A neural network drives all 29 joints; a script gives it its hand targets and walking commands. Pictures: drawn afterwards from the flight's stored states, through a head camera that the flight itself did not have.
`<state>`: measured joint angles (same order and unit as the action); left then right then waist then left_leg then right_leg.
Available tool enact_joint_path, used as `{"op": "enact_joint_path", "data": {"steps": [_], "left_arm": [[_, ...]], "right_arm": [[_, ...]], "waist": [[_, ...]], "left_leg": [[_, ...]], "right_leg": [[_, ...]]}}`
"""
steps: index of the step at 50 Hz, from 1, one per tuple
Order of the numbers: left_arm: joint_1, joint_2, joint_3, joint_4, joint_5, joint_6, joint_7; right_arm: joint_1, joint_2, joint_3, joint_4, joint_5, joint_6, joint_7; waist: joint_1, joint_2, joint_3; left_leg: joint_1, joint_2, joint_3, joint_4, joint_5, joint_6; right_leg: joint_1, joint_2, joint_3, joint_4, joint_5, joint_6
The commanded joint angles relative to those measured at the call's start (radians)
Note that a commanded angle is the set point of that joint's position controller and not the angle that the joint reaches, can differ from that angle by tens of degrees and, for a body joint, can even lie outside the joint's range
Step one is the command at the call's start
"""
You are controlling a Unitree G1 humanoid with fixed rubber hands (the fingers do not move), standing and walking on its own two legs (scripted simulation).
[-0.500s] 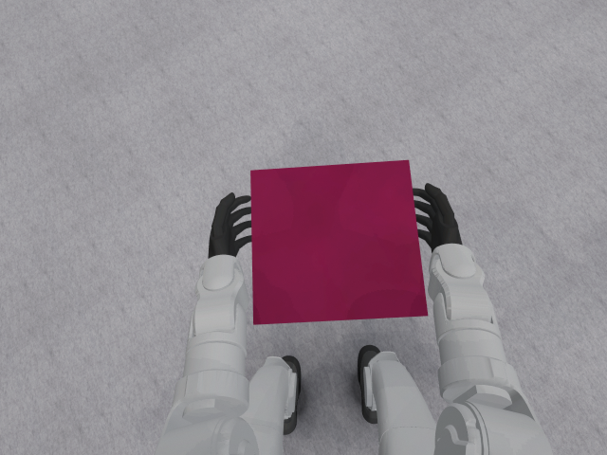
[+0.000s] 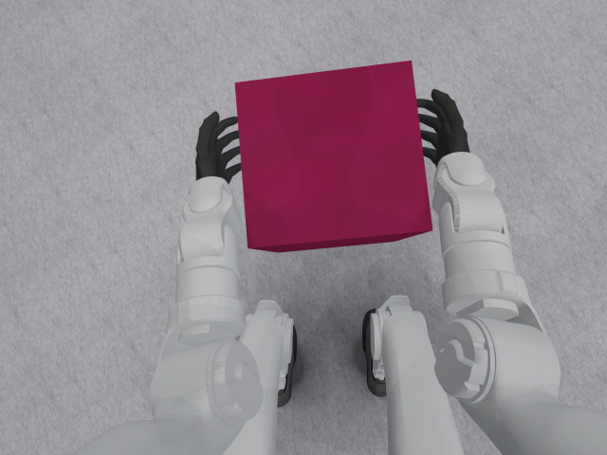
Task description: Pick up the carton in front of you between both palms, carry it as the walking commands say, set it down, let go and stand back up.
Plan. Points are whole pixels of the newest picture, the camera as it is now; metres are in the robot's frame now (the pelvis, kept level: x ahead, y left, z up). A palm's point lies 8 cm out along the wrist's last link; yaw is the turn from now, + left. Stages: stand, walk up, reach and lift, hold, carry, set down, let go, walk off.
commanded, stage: set down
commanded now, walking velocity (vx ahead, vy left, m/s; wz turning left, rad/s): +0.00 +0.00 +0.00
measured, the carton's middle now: (330, 177) +0.46 -0.01 -0.16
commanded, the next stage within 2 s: none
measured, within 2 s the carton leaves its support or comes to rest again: rests again in 1.24 s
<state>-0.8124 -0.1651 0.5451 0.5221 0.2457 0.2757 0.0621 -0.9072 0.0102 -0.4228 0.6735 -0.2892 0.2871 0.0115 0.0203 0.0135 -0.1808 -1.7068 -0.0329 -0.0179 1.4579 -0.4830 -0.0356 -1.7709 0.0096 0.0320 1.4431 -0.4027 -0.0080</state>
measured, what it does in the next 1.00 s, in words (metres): lowers itself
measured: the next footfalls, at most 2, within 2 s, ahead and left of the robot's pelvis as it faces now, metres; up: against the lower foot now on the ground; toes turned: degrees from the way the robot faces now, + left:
none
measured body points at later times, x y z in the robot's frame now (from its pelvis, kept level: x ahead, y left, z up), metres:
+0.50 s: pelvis -0.01 +0.00 -0.12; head +0.31 -0.03 +0.20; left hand +0.49 +0.14 -0.24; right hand +0.52 -0.16 -0.24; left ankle +0.08 +0.13 -0.54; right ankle +0.10 -0.11 -0.54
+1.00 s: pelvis -0.02 +0.00 -0.20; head +0.34 -0.03 +0.07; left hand +0.52 +0.15 -0.35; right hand +0.55 -0.16 -0.36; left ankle +0.08 +0.13 -0.54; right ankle +0.10 -0.11 -0.54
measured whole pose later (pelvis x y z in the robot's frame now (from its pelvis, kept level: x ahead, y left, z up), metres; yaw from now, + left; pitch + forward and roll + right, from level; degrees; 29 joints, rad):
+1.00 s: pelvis -0.02 +0.00 -0.20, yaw +3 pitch +42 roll +4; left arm -1.27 0.05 0.42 0.77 -0.01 0.21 0.19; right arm -1.41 -0.31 -0.14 0.98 -0.03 0.23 -0.06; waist 0.02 0.05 0.20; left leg -2.26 -0.08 0.00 2.15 -0.63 -0.06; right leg -2.35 0.01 0.05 2.13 -0.53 0.00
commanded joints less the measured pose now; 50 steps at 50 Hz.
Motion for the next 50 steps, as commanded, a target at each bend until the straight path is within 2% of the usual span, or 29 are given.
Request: {"op": "enact_joint_path", "data": {"steps": [1, 13, 30, 39, 42, 44, 46, 50], "left_arm": [[-0.652, -0.842, -0.58, 0.068, -0.125, -0.013, -0.226], [-0.779, -0.779, -0.587, 0.057, -0.178, -0.017, -0.213], [-0.989, -0.663, -0.563, 0.09, -0.223, -0.044, -0.17], [-1.119, -0.599, -0.594, 0.099, -0.291, -0.071, -0.151], [-1.157, -0.615, -0.643, 0.071, -0.341, -0.08, -0.143], [-1.139, -0.65, -0.653, 0.095, -0.374, -0.083, -0.141], [-1.113, -0.664, -0.635, 0.147, -0.37, -0.079, -0.151], [-1.093, -0.66, -0.605, 0.18, -0.343, -0.077, -0.174]], "right_arm": [[-0.537, 0.929, 0.501, 0.063, 0.131, -0.012, 0.204], [-0.656, 0.873, 0.542, 0.062, 0.183, -0.01, 0.175], [-0.848, 0.709, 0.528, 0.142, 0.229, -0.038, 0.182], [-0.968, 0.623, 0.566, 0.18, 0.302, -0.068, 0.191], [-1.022, 0.63, 0.613, 0.143, 0.351, -0.08, 0.187], [-1.068, 0.631, 0.643, 0.102, 0.379, -0.09, 0.18], [-1.054, 0.637, 0.641, 0.113, 0.379, -0.094, 0.182], [-0.969, 0.652, 0.598, 0.189, 0.351, -0.088, 0.198]], "waist": [[0.003, -0.073, -0.911], [-0.004, -0.09, -1.004], [-0.008, -0.086, -0.947], [-0.01, -0.078, -0.924], [-0.011, -0.087, -1.01], [-0.015, -0.117, -1.047], [-0.021, -0.126, -1.008], [-0.025, -0.105, -0.862]], "left_leg": [[0.201, -0.154, 0.072, -0.086, 0.15, -0.009], [0.021, -0.156, 0.104, 0.111, 0.175, -0.017], [-0.074, -0.141, 0.114, 0.333, 0.159, -0.024], [-0.064, -0.127, 0.119, 0.456, 0.181, -0.021], [-0.019, -0.123, 0.122, 0.491, 0.231, -0.019], [-0.008, -0.128, 0.118, 0.51, 0.278, -0.015], [-0.039, -0.13, 0.113, 0.526, 0.284, -0.016], [-0.143, -0.131, 0.118, 0.54, 0.235, -0.019]], "right_leg": [[0.645, 0.143, -0.029, -0.059, 0.201, 0.016], [0.525, 0.136, -0.039, 0.123, 0.252, 0.031], [0.296, 0.112, -0.057, 0.352, 0.211, 0.025], [0.256, 0.091, -0.058, 0.482, 0.222, 0.019], [0.312, 0.088, -0.063, 0.523, 0.277, 0.02], [0.352, 0.087, -0.068, 0.543, 0.332, 0.022], [0.347, 0.083, -0.064, 0.558, 0.362, 0.018], [0.274, 0.085, -0.056, 0.566, 0.325, 0.008]]}}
